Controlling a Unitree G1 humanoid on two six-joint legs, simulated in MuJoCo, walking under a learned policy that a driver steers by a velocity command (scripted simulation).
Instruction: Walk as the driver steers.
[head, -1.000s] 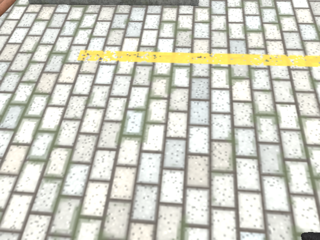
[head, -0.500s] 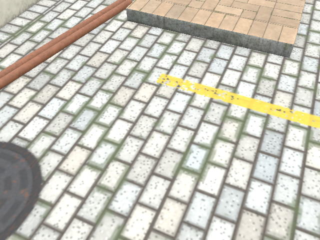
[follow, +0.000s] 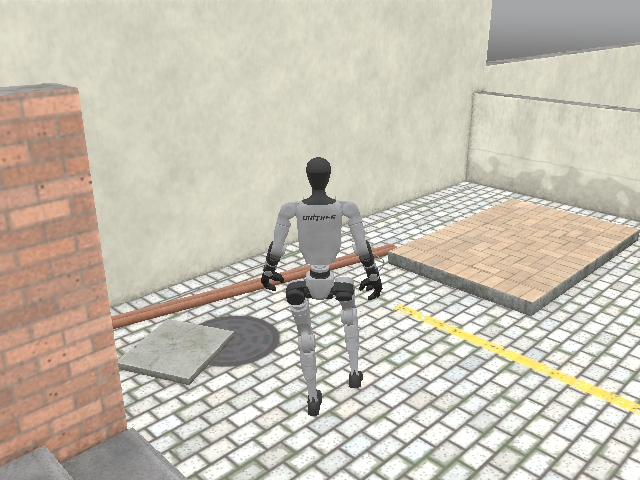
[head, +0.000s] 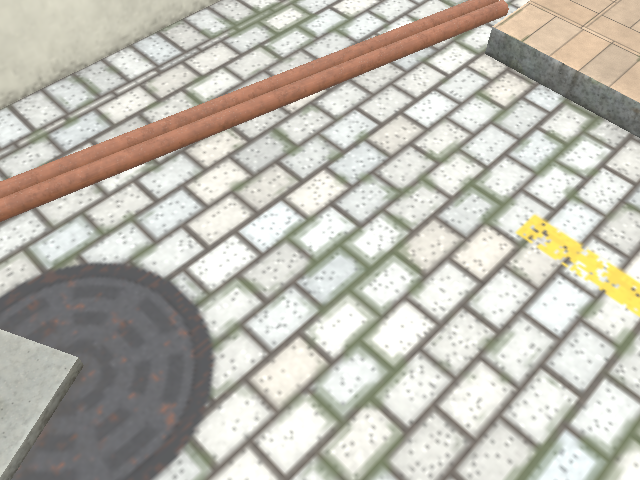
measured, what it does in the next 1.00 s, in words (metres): walks ahead, turning right: right foot, then left foot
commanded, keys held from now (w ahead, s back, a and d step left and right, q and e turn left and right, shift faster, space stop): e+shift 0.90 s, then w+e+shift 0.10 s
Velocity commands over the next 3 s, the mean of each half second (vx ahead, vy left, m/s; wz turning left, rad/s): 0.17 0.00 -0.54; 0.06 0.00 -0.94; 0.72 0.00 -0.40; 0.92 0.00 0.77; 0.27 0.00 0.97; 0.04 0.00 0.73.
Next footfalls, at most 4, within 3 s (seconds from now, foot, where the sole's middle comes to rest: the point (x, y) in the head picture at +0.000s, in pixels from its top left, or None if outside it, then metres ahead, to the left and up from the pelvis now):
0.20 right None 0.38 -0.07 -0.77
0.64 left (272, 467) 0.46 0.11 -0.77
1.24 right None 0.25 -0.09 -0.77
1.66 left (524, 422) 0.55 -0.41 -0.77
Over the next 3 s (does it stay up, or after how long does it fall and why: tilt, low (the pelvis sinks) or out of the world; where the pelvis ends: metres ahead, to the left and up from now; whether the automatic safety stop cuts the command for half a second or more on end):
stays up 0.85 -0.73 0.00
